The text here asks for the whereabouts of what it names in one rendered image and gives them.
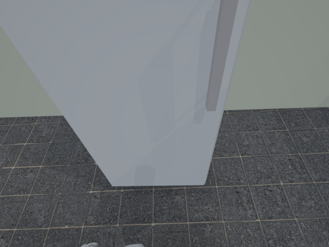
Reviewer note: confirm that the handle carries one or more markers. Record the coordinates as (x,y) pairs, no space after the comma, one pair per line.
(225,21)

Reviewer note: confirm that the fridge door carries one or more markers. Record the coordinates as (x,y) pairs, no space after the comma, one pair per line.
(131,79)

